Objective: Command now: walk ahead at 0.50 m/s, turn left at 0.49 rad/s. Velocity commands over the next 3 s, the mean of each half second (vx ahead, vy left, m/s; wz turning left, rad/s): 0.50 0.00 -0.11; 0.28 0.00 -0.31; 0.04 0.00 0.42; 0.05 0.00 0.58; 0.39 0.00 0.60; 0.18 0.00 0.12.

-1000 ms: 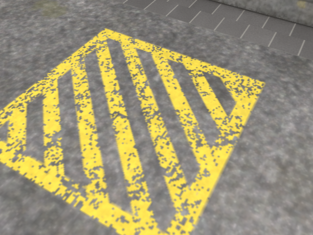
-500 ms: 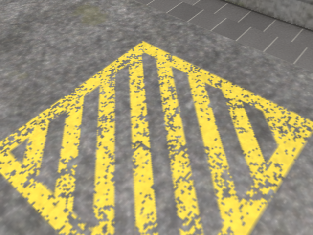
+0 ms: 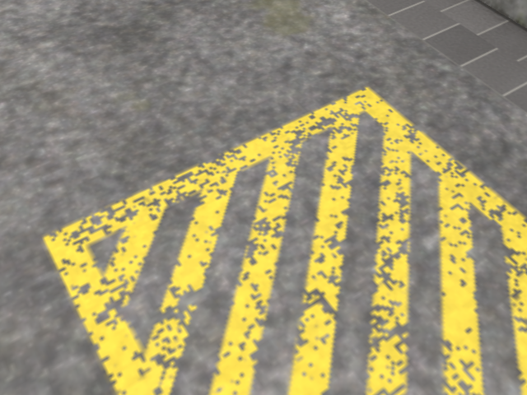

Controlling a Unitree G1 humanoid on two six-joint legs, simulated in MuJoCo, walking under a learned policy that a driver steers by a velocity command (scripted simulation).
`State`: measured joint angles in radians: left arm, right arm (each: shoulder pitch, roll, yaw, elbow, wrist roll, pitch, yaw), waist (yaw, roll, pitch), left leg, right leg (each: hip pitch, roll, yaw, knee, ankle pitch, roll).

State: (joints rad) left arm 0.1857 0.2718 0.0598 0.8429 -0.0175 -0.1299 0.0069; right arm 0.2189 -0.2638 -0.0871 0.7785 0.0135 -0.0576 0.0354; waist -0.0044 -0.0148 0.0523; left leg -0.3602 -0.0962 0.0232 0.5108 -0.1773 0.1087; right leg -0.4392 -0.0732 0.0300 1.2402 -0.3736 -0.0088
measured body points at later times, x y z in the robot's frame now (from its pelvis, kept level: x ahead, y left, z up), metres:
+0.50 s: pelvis +0.29 -0.06 -0.01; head +0.33 -0.06 +0.44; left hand +0.50 +0.17 -0.11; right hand +0.31 -0.34 -0.14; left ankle +0.10 +0.07 -0.65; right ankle +0.38 -0.15 -0.73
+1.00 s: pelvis +0.51 -0.07 +0.00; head +0.54 -0.06 +0.45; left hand +0.71 +0.15 -0.12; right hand +0.60 -0.35 -0.10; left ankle +0.64 +0.00 -0.73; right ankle +0.40 -0.16 -0.68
